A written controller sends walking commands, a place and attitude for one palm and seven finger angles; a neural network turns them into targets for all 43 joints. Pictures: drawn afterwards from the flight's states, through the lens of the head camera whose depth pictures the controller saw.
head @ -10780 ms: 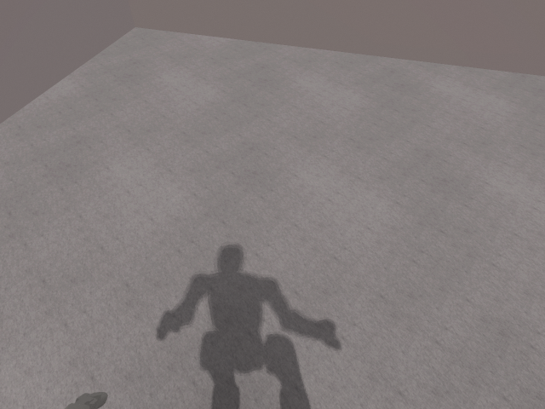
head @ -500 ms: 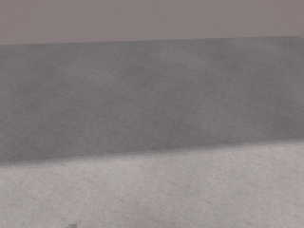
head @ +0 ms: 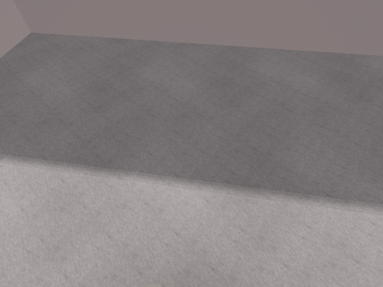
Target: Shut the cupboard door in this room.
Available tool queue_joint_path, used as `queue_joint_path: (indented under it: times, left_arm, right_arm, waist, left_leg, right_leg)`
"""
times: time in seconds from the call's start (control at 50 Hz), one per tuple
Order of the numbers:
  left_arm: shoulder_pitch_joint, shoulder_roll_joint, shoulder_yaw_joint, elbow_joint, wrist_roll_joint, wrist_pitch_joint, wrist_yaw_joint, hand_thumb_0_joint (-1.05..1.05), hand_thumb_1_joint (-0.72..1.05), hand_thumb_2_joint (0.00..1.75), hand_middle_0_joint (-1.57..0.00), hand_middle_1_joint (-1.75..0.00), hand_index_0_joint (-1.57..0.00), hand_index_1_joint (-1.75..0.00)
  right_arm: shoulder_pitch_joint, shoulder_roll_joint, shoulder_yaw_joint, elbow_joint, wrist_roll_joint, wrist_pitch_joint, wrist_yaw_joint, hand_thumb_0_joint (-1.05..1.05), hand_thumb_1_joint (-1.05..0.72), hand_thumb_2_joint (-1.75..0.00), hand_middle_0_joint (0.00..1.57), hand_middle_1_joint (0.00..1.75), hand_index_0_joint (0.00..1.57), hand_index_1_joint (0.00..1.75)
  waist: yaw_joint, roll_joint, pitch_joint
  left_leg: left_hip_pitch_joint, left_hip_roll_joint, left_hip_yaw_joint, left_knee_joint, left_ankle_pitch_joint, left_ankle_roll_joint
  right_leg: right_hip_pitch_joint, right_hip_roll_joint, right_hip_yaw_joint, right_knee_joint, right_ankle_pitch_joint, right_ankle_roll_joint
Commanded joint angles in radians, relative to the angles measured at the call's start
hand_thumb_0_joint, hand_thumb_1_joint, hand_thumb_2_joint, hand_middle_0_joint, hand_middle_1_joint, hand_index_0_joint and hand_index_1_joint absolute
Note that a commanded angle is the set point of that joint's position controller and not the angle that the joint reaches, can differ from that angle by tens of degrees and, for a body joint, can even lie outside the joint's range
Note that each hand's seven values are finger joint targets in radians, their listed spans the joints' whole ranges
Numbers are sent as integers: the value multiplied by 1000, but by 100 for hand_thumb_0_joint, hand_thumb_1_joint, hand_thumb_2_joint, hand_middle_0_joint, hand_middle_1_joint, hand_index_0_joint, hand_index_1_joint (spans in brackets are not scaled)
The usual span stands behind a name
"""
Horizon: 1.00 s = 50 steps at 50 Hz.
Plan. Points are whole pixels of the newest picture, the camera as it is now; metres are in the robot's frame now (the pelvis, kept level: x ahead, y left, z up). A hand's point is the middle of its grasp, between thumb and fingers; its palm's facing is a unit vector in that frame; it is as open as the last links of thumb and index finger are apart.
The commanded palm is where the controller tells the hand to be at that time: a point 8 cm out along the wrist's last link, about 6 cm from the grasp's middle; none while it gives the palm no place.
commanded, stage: turn or walk to find it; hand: left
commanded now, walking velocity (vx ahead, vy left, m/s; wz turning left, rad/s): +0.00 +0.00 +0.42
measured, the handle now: out of the picture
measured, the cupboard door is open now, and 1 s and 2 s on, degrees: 85 85 85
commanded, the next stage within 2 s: none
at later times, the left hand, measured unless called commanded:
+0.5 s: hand out of the picture +0.04 +0.27 -0.16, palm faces +0.22 -0.94 -0.25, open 7.4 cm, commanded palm none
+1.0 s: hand out of the picture -0.06 +0.20 -0.16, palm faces +0.43 -0.86 -0.26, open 7.4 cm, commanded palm none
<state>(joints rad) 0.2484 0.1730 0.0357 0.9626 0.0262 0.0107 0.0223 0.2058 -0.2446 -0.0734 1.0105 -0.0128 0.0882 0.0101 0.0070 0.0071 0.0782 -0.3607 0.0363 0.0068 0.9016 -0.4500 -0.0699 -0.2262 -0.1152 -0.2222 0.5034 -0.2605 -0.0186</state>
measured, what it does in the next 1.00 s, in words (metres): steps on the spot, turning left: left foot, then right foot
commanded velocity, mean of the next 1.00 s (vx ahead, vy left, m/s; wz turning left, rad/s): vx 0.00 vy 0.00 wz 0.42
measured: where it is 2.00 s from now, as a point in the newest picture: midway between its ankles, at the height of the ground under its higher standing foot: outside the picture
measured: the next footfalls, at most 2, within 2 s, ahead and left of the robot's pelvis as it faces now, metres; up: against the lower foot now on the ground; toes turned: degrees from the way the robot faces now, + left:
left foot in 0.10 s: +0.01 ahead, +0.14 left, +0.00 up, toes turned +7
right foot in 0.64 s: +0.05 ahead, -0.09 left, +0.00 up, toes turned +12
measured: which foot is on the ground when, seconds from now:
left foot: up 0.00-0.08, down 0.10-0.64, up 0.66-1.00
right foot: down 0.00-0.10, up 0.12-0.62, down 0.64-1.00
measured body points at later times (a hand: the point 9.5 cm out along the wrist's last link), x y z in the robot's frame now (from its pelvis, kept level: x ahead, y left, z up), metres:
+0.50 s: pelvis -0.01 +0.04 +0.00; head +0.02 +0.06 +0.45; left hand +0.03 +0.32 -0.14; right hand +0.09 -0.18 -0.14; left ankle -0.03 +0.13 -0.74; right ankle +0.00 -0.11 -0.69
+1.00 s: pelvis -0.02 +0.01 +0.00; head +0.02 +0.01 +0.45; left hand -0.08 +0.25 -0.14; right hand +0.12 -0.21 -0.16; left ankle -0.11 +0.14 -0.69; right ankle +0.01 -0.09 -0.74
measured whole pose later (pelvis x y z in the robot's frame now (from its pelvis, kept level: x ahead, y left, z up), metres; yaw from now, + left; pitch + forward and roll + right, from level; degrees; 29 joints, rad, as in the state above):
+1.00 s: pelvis -0.02 +0.01 +0.00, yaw +25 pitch +0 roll +2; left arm 0.23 0.18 0.04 0.95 0.03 0.01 0.02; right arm 0.20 -0.25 -0.07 1.00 -0.01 0.08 0.01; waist 0.00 0.01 0.09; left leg -0.38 0.04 0.01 0.90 -0.45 -0.07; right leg -0.21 -0.12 -0.20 0.52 -0.30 -0.01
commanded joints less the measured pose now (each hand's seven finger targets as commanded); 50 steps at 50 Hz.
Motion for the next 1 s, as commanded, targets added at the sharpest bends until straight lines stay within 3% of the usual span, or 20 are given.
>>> queue_joint_path:
  times: [0.0, 0.04, 0.06, 0.08, 0.1, 0.12, 0.18, 0.22, 0.28, 0.42, 0.52, 0.56, 0.58, 0.6, 0.62, 0.64, 0.7, 0.72, 0.86, 0.98]
  left_arm:
    - [42, 245, 64, -28, 7, -11, 10, 0, 90, 90, -20, -30, -20, -30]
    - [19, 243, 65, -25, -2, -4, 7, 0, 90, 90, -20, -30, -20, -30]
    - [17, 220, 61, -32, -11, 4, 4, 0, 90, 90, -20, -30, -20, -30]
    - [34, 157, 54, -61, -18, 12, -2, 0, 90, 90, -20, -30, -20, -30]
    - [-35, 134, 32, -95, -8, 18, -4, 0, 90, 90, -20, -30, -20, -30]
    - [-74, 139, 37, -89, -3, 33, 5, 0, 90, 90, -20, -30, -20, -30]
    - [-36, 154, 46, -42, -7, 30, -10, 0, 90, 90, -20, -30, -20, -30]
    - [-15, 156, 45, -29, -7, 24, -13, 0, 90, 90, -20, -30, -20, -30]
    - [-41, 156, 40, -43, -9, 22, -7, 0, 90, 90, -20, -30, -20, -30]
    - [-140, 136, 32, -97, -15, 19, -2, 0, 90, 90, -20, -30, -20, -30]
    - [-115, 125, 29, -105, -22, 11, 2, 0, 90, 90, -20, -30, -20, -30]
    - [-60, 132, 33, -94, -23, 3, 5, 0, 90, 90, -20, -30, -20, -30]
    - [-27, 147, 36, -87, -22, -5, 7, 0, 90, 90, -20, -30, -20, -30]
    - [4, 199, 44, -82, -13, -16, 13, 0, 90, 90, -20, -30, -20, -30]
    - [18, 271, 58, -79, -1, -22, 19, 0, 90, 90, -20, -30, -20, -30]
    - [15, 275, 61, -94, -11, -20, 17, 0, 90, 90, -20, -30, -20, -30]
    - [-127, 191, 46, -127, -13, -14, 17, 0, 90, 90, -20, -30, -20, -30]
    - [-135, 175, 39, -128, -11, -20, 14, 0, 90, 90, -20, -30, -20, -30]
    - [-6, 200, 48, -77, -1, -25, 12, 0, 90, 90, -20, -30, -20, -30]
    - [48, 249, 64, -40, 6, -14, 9, 0, 90, 90, -20, -30, -20, -30]
  right_arm:
    - [-53, -38, 3, -96, 9, -50, -2, 0, -90, -90, 20, 30, 20, 30]
    - [4, -51, 3, -84, 6, -61, -4, 0, -90, -90, 20, 30, 20, 30]
    - [37, -89, -5, -77, 4, -70, -2, 0, -90, -90, 20, 30, 20, 30]
    - [48, -192, -27, -86, -7, -77, -4, 0, -90, -90, 20, 30, 20, 30]
    - [85, -249, -35, -88, -5, -68, -7, 0, -90, -90, 20, 30, 20, 30]
    - [79, -224, -33, -70, -9, -73, -22, 0, -90, -90, 20, 30, 20, 30]
    - [-54, -158, -7, -103, -6, -77, -33, 0, -90, -90, 20, 30, 20, 30]
    - [-42, -151, -6, -104, -2, -87, -33, 0, -90, -90, 20, 30, 20, 30]
    - [5, -150, -11, -96, -1, -89, -34, 0, -90, -90, 20, 30, 20, 30]
    - [54, -151, -25, -91, -10, -80, -31, 0, -90, -90, 20, 30, 20, 30]
    - [31, -152, -30, -101, -15, -71, -28, 0, -90, -90, 20, 30, 20, 30]
    - [17, -148, -33, -105, -10, -69, -25, 0, -90, -90, 20, 30, 20, 30]
    - [12, -137, -32, -108, -4, -70, -23, 0, -90, -90, 20, 30, 20, 30]
    - [27, -97, -29, -110, 4, -72, -16, 0, -90, -90, 20, 30, 20, 30]
    - [38, -36, -16, -134, 7, -75, -11, 0, -90, -90, 20, 30, 20, 30]
    - [26, -80, -30, -131, -7, -56, -17, 0, -90, -90, 20, 30, 20, 30]
    - [50, -73, -36, -86, -11, -33, -1, 0, -90, -90, 20, 30, 20, 30]
    - [63, -63, -31, -76, -12, -30, 3, 0, -90, -90, 20, 30, 20, 30]
    - [-7, -52, -17, -84, -8, -31, 3, 0, -90, -90, 20, 30, 20, 30]
    - [-76, -40, 4, -103, 6, -52, 0, 0, -90, -90, 20, 30, 20, 30]
  waist:
    - [31, -213, -103]
    - [-10, -174, -122]
    - [-34, -68, -139]
    - [-40, 218, -133]
    - [-70, 275, -104]
    - [-76, 281, -94]
    - [-7, 153, -44]
    - [-3, 119, -84]
    - [-20, 92, -114]
    - [-50, 119, -102]
    - [-32, 143, -117]
    - [-1, 132, -133]
    - [17, 99, -147]
    - [26, -21, -165]
    - [30, -267, -153]
    - [40, -269, -140]
    - [-34, -111, -28]
    - [-39, -125, -21]
    - [11, -184, -54]
    - [42, -222, -108]
  left_leg:
    - [10, -10, 60, -201, -14, 21]
    - [154, -15, 79, -402, 154, 34]
    - [279, 26, 29, -514, 263, 51]
    - [371, 262, -281, -588, 416, 139]
    - [292, 373, -358, -618, 553, 220]
    - [241, 344, -360, -630, 562, 215]
    - [217, 220, -218, -601, 574, 210]
    - [272, 192, -180, -585, 672, 207]
    - [341, 198, -206, -559, 782, 228]
    - [320, 199, -314, -540, 758, 257]
    - [214, 165, -362, -510, 734, 240]
    - [151, 131, -359, -471, 675, 210]
    - [92, 97, -341, -432, 585, 173]
    - [-40, 39, -283, -342, 400, 120]
    - [-210, -105, -101, -147, 1, 52]
    - [-185, -89, -106, 46, -140, 46]
    - [-188, -31, -100, 295, 14, 38]
    - [-180, -25, -79, 312, 60, 27]
    - [-166, -5, -18, 155, 25, -8]
    - [-33, -19, 60, -156, -13, 13]
  right_leg:
    - [128, -258, 198, -105, 386, -121]
    - [52, -229, 137, -25, 316, -59]
    - [-53, -188, 89, 82, 203, -5]
    - [-284, -59, 30, 283, -134, 70]
    - [-320, -16, 86, 434, -351, 82]
    - [-328, -11, 171, 521, -334, 86]
    - [-335, -4, 200, 625, -152, 94]
    - [-329, 1, 197, 625, -118, 105]
    - [-336, 8, 204, 591, -124, 118]
    - [-285, 37, 214, 421, -191, 116]
    - [-121, 82, 197, 206, -165, 92]
    - [-1, 89, 184, 34, -40, 84]
    - [99, 71, 186, -95, 62, 79]
    - [246, -46, 292, -173, 117, 50]
    - [312, -291, 511, -201, 215, -54]
    - [160, -373, 551, -232, 204, -136]
    - [3, -237, 362, -232, 106, -111]
    - [2, -198, 295, -218, 154, -93]
    - [123, -214, 218, -168, 367, -109]
    - [172, -239, 189, -74, 530, -121]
